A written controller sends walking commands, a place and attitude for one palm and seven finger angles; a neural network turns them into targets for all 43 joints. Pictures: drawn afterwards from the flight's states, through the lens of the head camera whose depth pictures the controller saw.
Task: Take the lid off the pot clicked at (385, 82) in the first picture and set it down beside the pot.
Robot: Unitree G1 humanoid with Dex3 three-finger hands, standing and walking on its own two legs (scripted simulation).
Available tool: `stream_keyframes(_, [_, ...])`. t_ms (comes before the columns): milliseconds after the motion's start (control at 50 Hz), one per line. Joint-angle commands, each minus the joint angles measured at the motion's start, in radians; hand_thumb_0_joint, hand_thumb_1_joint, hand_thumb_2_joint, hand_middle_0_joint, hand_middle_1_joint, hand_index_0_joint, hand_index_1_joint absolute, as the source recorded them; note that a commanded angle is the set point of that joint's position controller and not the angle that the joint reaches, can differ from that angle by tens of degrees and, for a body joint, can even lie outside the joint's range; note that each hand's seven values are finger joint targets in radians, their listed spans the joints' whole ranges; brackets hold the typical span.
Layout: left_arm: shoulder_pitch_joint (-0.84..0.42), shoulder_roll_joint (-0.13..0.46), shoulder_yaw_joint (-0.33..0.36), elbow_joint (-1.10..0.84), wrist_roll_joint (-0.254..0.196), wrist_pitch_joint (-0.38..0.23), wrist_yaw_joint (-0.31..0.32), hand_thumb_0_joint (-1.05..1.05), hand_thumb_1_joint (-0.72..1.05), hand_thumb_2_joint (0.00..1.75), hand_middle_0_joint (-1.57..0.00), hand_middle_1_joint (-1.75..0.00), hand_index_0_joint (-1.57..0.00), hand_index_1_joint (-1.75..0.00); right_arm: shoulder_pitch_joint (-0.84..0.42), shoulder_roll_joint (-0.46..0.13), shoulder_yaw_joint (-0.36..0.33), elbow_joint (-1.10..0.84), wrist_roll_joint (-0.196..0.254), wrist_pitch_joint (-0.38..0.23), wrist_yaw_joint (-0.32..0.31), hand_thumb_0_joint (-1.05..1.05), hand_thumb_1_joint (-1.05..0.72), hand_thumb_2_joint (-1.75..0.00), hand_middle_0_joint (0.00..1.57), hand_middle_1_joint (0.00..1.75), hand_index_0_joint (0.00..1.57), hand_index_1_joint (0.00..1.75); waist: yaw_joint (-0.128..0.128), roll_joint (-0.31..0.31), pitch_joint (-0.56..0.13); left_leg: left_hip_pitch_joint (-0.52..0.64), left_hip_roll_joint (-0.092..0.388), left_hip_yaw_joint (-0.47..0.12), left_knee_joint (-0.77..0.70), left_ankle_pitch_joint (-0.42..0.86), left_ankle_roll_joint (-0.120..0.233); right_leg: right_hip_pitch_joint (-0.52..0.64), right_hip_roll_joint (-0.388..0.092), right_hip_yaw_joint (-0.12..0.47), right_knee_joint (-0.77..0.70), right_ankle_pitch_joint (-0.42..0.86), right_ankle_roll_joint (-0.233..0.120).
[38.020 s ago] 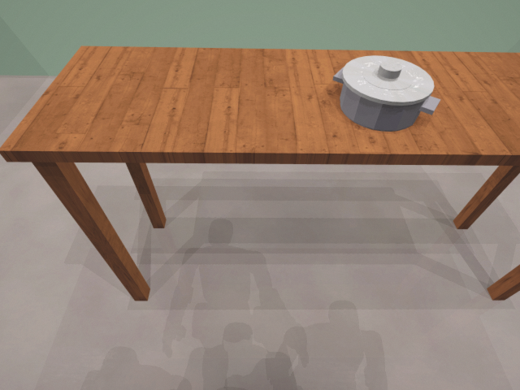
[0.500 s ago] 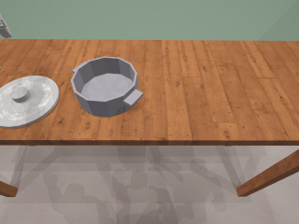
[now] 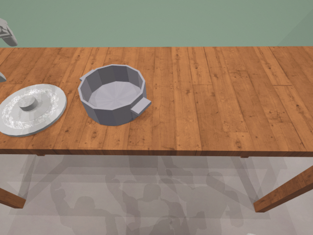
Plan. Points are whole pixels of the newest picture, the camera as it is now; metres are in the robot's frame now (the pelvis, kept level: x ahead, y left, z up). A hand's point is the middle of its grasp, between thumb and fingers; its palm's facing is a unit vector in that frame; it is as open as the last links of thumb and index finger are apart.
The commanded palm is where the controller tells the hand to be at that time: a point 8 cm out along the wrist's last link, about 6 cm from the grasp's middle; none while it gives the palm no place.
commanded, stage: draw the hand back to the body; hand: left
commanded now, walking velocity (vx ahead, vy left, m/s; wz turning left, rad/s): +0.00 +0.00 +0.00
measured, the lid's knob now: (28, 103) +0.46 +0.35 +0.08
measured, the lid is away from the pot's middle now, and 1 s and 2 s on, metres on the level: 0.24 0.24 0.24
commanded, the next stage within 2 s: step back with the hand held close in 2.00 s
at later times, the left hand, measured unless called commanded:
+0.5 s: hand out of the picture +0.39 +0.27 +0.28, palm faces +0.45 -0.86 -0.25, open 10.9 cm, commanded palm +0.33 +0.31 +0.29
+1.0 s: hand out of the picture +0.32 +0.26 +0.29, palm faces +0.54 -0.83 -0.16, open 8.7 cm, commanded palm +0.26 +0.29 +0.28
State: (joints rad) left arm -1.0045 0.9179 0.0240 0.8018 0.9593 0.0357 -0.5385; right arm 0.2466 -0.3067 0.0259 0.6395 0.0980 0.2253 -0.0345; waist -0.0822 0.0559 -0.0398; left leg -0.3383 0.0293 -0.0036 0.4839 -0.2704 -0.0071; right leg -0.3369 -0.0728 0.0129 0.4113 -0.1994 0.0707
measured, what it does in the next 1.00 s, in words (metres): stands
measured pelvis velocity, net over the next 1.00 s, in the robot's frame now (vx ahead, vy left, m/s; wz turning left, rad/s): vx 0.01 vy -0.03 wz -0.02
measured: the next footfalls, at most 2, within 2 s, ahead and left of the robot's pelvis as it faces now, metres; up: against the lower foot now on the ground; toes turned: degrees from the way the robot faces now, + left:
none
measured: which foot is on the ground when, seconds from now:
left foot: down 0.00-1.00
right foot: down 0.00-1.00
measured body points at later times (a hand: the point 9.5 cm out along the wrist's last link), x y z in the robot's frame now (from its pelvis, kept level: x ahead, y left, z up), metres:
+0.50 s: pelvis +0.00 -0.02 +0.00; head +0.01 -0.02 +0.45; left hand +0.36 +0.31 +0.30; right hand +0.15 -0.24 -0.10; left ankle -0.02 +0.13 -0.74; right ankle +0.00 -0.17 -0.74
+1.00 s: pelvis +0.01 -0.03 +0.01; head +0.00 -0.05 +0.45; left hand +0.28 +0.30 +0.30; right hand +0.19 -0.26 -0.09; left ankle -0.02 +0.13 -0.74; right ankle +0.00 -0.17 -0.74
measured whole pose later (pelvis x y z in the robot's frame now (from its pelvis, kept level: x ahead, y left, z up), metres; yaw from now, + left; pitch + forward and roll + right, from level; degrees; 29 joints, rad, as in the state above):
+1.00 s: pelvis +0.01 -0.03 +0.01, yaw -1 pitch -3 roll +0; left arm -0.29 0.44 0.46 -0.02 -0.09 -0.10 0.08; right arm 0.14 -0.26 0.02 0.70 0.03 -0.07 -0.07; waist 0.05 0.06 0.03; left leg -0.06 0.07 0.01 0.37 -0.26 -0.05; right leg -0.10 -0.04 0.01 0.37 -0.22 0.04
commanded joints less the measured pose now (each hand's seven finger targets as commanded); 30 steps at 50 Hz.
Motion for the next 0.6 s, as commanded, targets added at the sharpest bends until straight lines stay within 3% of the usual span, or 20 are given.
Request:
stream_keyframes(0, [-0.363, 0.342, 0.138, -0.321, -0.027, 0.017, 0.036, 0.00, -0.06, 0.75, -0.39, -0.78, -0.39, -0.78, -0.063, -0.137, -0.049, -0.144, -0.009, -0.039, -0.007, 0.00, -0.90, -0.90, 0.20, 0.30, 0.20, 0.30, 0.034, 0.084, -0.409, 0.200, -0.063, 0.027, -0.004, 0.536, 0.074, 0.193, 0.098, -0.086, 0.016, 0.321, -0.083])
stream_keyframes(80, [-0.272, 0.324, 0.149, -0.337, -0.047, 0.034, 0.025, 0.00, -0.06, 0.75, -0.39, -0.78, -0.39, -0.78, -0.081, -0.137, -0.043, -0.157, -0.007, -0.037, -0.004, 0.00, -0.90, -0.90, 0.20, 0.30, 0.20, 0.30, 0.041, 0.024, -0.365, 0.165, -0.064, 0.030, -0.013, 0.460, 0.066, 0.189, 0.097, -0.095, 0.017, 0.287, -0.081])
stream_keyframes(120, [-0.307, 0.262, 0.095, -0.387, -0.061, 0.039, 0.019, 0.00, -0.06, 0.75, -0.39, -0.78, -0.39, -0.78, -0.108, -0.130, -0.040, -0.167, -0.004, -0.038, -0.007, 0.00, -0.90, -0.90, 0.20, 0.30, 0.20, 0.30, 0.033, 0.028, -0.329, 0.163, -0.065, 0.028, -0.027, 0.409, 0.067, 0.161, 0.097, -0.101, 0.004, 0.249, -0.084])
stream_keyframes(160, [-0.275, 0.290, 0.124, -0.408, -0.066, 0.046, 0.025, 0.00, -0.06, 0.75, -0.39, -0.78, -0.39, -0.78, -0.107, -0.137, -0.043, -0.168, -0.003, -0.045, -0.008, 0.00, -0.90, -0.90, 0.20, 0.30, 0.20, 0.30, 0.037, 0.065, -0.337, 0.181, -0.064, 0.027, -0.023, 0.406, 0.065, 0.155, 0.098, -0.099, 0.000, 0.235, -0.090])
stream_keyframes(180, [-0.291, 0.304, 0.140, -0.442, -0.061, 0.043, 0.027, 0.00, -0.06, 0.75, -0.39, -0.78, -0.39, -0.78, -0.108, -0.127, -0.037, -0.172, -0.008, -0.048, -0.009, 0.00, -0.90, -0.90, 0.20, 0.30, 0.20, 0.30, 0.044, 0.050, -0.363, 0.178, -0.071, 0.021, -0.025, 0.402, 0.065, 0.180, 0.098, -0.098, 0.007, 0.240, -0.089])
stream_keyframes(200, [-0.264, 0.265, 0.116, -0.400, -0.063, 0.047, 0.024, 0.00, -0.06, 0.75, -0.39, -0.78, -0.39, -0.78, -0.123, -0.124, -0.034, -0.167, -0.008, -0.046, -0.013, 0.00, -0.90, -0.90, 0.20, 0.30, 0.20, 0.30, 0.039, 0.026, -0.330, 0.165, -0.071, 0.024, -0.027, 0.383, 0.065, 0.163, 0.098, -0.104, 0.002, 0.232, -0.090])
stream_keyframes(220, [-0.389, 0.015, 0.283, -0.425, -0.698, -0.045, 0.217, 0.00, -0.06, 0.75, -0.39, -0.78, -0.39, -0.78, 0.035, -0.046, -0.031, -0.210, -0.002, -0.117, -0.019, 0.00, -0.90, -0.90, 0.20, 0.30, 0.20, 0.30, 0.009, -0.023, -0.221, 0.277, -0.032, 0.051, -0.046, 0.253, 0.060, 0.103, 0.094, -0.116, -0.025, 0.134, -0.114])
stream_keyframes(240, [-0.266, 0.014, 0.249, -0.363, -0.741, -0.065, 0.310, 0.00, -0.06, 0.75, -0.39, -0.78, -0.39, -0.78, -0.022, -0.078, -0.011, -0.189, -0.009, -0.140, -0.029, 0.00, -0.90, -0.90, 0.20, 0.30, 0.20, 0.30, 0.031, -0.056, -0.213, 0.289, -0.020, 0.011, -0.076, 0.155, 0.054, 0.115, 0.098, -0.106, -0.030, 0.079, -0.112])
stream_keyframes(260, [-0.207, -0.027, 0.272, -0.370, -0.839, -0.088, 0.370, 0.00, -0.06, 0.75, -0.39, -0.78, -0.39, -0.78, -0.046, -0.087, -0.013, -0.197, -0.006, -0.163, -0.041, 0.00, -0.90, -0.90, 0.20, 0.30, 0.20, 0.30, 0.037, -0.084, -0.207, 0.273, -0.014, 0.013, -0.097, 0.075, 0.055, 0.124, 0.094, -0.095, -0.051, 0.035, -0.107])
stream_keyframes(280, [-0.187, -0.031, 0.287, -0.415, -0.887, -0.106, 0.422, 0.00, -0.06, 0.75, -0.39, -0.78, -0.39, -0.78, -0.060, -0.087, -0.008, -0.189, -0.011, -0.181, -0.051, 0.00, -0.90, -0.90, 0.20, 0.30, 0.20, 0.30, 0.047, -0.088, -0.213, 0.259, -0.014, 0.016, -0.105, 0.093, 0.055, 0.160, 0.088, -0.087, -0.048, 0.055, -0.102])
stream_keyframes(300, [-0.171, 0.003, 0.344, -0.464, -0.921, -0.116, 0.465, 0.00, -0.06, 0.75, -0.39, -0.78, -0.39, -0.78, -0.062, -0.093, -0.009, -0.180, -0.018, -0.193, -0.057, 0.00, -0.90, -0.90, 0.20, 0.30, 0.20, 0.30, 0.060, -0.048, -0.248, 0.265, -0.016, 0.030, -0.099, 0.150, 0.052, 0.202, 0.084, -0.080, -0.044, 0.101, -0.100])
stream_keyframes(340, [-0.201, 0.033, 0.410, -0.615, -0.950, -0.143, 0.531, 0.00, -0.04, 0.75, -0.39, -0.77, -0.39, -0.77, -0.078, -0.085, -0.007, -0.169, -0.038, -0.227, -0.059, 0.00, -0.90, -0.90, 0.20, 0.30, 0.20, 0.30, 0.077, 0.089, -0.303, 0.305, -0.017, 0.036, -0.093, 0.272, 0.034, 0.256, 0.076, -0.075, -0.032, 0.188, -0.104])
stream_keyframes(360, [-0.148, 0.020, 0.424, -0.593, -0.963, -0.142, 0.553, 0.00, -0.01, 0.76, -0.38, -0.75, -0.38, -0.75, -0.084, -0.088, -0.006, -0.146, -0.046, -0.235, -0.061, 0.00, -0.90, -0.90, 0.20, 0.30, 0.20, 0.30, 0.079, 0.100, -0.252, 0.286, -0.015, 0.045, -0.089, 0.270, 0.034, 0.247, 0.077, -0.074, -0.038, 0.187, -0.102])
stream_keyframes(380, [-0.134, -0.037, 0.394, -0.583, -0.971, -0.141, 0.569, 0.00, 0.01, 0.76, -0.38, -0.74, -0.38, -0.74, -0.092, -0.077, -0.003, -0.134, -0.048, -0.246, -0.060, 0.00, -0.90, -0.90, 0.20, 0.30, 0.20, 0.30, 0.075, 0.110, -0.200, 0.260, -0.016, 0.048, -0.103, 0.252, 0.030, 0.237, 0.079, -0.078, -0.045, 0.180, -0.102])
stream_keyframes(420, [-0.101, -0.059, 0.405, -0.600, -0.987, -0.147, 0.595, 0.00, 0.06, 0.77, -0.37, -0.72, -0.37, -0.72, -0.097, -0.076, -0.007, -0.118, -0.053, -0.268, -0.059, 0.00, -0.90, -0.90, 0.20, 0.30, 0.20, 0.30, 0.080, 0.090, -0.188, 0.261, -0.014, 0.050, -0.117, 0.246, 0.029, 0.249, 0.082, -0.080, -0.047, 0.184, -0.101])
stream_keyframes(440, [-0.078, -0.029, 0.445, -0.648, -0.992, -0.157, 0.607, 0.00, 0.08, 0.77, -0.36, -0.71, -0.36, -0.71, -0.100, -0.076, -0.009, -0.119, -0.057, -0.280, -0.057, 0.00, -0.90, -0.90, 0.20, 0.30, 0.20, 0.30, 0.093, 0.105, -0.215, 0.265, -0.017, 0.048, -0.121, 0.267, 0.028, 0.281, 0.079, -0.078, -0.043, 0.206, -0.102])
stream_keyframes(460, [-0.019, -0.014, 0.480, -0.662, -0.998, -0.164, 0.616, 0.00, 0.11, 0.77, -0.36, -0.70, -0.36, -0.70, -0.112, -0.078, -0.011, -0.115, -0.062, -0.285, -0.058, 0.00, -0.90, -0.90, 0.20, 0.30, 0.20, 0.30, 0.102, 0.071, -0.220, 0.267, -0.015, 0.050, -0.120, 0.293, 0.031, 0.305, 0.079, -0.081, -0.037, 0.234, -0.101])
stream_keyframes(500, [-0.024, -0.048, 0.467, -0.790, -1.002, -0.186, 0.623, 0.00, 0.16, 0.78, -0.35, -0.67, -0.35, -0.67, -0.135, -0.069, -0.015, -0.120, -0.066, -0.307, -0.051, 0.00, -0.90, -0.90, 0.20, 0.30, 0.20, 0.30, 0.104, 0.123, -0.264, 0.301, -0.018, 0.056, -0.117, 0.355, 0.028, 0.329, 0.078, -0.075, -0.031, 0.290, -0.099])
stream_keyframes(560, [0.149, -0.118, 0.465, -0.714, -1.020, -0.172, 0.626, 0.00, 0.23, 0.79, -0.33, -0.64, -0.33, -0.64, -0.131, -0.073, -0.029, -0.096, -0.067, -0.321, -0.044, 0.00, -0.90, -0.90, 0.20, 0.30, 0.20, 0.30, 0.104, -0.004, -0.208, 0.284, -0.011, 0.069, -0.112, 0.385, 0.035, 0.323, 0.085, -0.086, -0.031, 0.331, -0.089])
stream_keyframes(580, [0.134, -0.117, 0.461, -0.746, -1.022, -0.171, 0.626, 0.00, 0.25, 0.80, -0.33, -0.62, -0.33, -0.62, -0.136, -0.077, -0.029, -0.095, -0.063, -0.321, -0.043, 0.00, -0.90, -0.90, 0.20, 0.30, 0.20, 0.30, 0.102, -0.029, -0.184, 0.275, -0.013, 0.071, -0.121, 0.358, 0.037, 0.310, 0.087, -0.083, -0.042, 0.317, -0.087])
